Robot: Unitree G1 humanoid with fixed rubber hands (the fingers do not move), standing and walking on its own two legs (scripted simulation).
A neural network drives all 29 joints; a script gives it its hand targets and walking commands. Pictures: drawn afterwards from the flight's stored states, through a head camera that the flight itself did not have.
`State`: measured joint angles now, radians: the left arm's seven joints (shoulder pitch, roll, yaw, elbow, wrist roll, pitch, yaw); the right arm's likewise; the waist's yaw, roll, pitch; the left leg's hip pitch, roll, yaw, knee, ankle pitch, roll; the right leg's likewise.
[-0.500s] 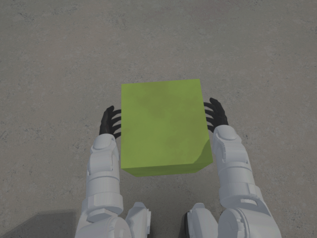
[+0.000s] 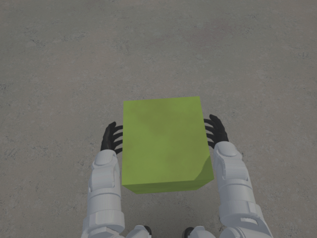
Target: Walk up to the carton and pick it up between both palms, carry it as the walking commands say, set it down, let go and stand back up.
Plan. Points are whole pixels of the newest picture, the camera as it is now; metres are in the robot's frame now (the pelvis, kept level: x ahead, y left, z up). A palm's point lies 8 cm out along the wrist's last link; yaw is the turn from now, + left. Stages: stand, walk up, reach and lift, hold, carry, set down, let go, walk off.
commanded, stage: reach and lift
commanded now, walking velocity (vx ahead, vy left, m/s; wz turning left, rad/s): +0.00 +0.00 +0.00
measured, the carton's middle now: (164, 150) +0.37 +0.03 -0.09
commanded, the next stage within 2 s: none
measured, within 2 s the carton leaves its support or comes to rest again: neither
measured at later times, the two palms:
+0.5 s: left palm (101, 145) +0.32 +0.16 +0.05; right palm (231, 138) +0.35 -0.12 +0.05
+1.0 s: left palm (96, 145) +0.31 +0.16 +0.09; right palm (239, 139) +0.33 -0.13 +0.09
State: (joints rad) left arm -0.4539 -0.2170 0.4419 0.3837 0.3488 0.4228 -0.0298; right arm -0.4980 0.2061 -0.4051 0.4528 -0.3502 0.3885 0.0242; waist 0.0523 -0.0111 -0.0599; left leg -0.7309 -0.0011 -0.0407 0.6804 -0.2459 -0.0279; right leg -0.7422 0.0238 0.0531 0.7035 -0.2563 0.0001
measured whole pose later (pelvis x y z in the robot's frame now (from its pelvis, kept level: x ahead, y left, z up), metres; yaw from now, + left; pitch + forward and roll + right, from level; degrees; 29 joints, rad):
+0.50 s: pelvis +0.01 +0.00 +0.03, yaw +0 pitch +2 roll +1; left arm -0.38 -0.19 0.34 0.36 0.33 0.57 -0.01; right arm -0.40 0.19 -0.33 0.39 -0.35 0.54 0.01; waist 0.06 0.01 0.00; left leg -0.28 0.00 -0.04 0.42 -0.18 -0.03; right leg -0.30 0.02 0.06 0.46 -0.19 0.00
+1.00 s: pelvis +0.02 +0.00 +0.03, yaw +1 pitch -7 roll +0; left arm -0.36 -0.18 0.30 0.30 0.33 0.75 -0.01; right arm -0.38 0.19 -0.30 0.35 -0.34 0.71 0.02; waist 0.03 0.00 0.03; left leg -0.06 0.00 -0.05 0.36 -0.17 -0.02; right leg -0.07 0.01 0.05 0.38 -0.19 0.00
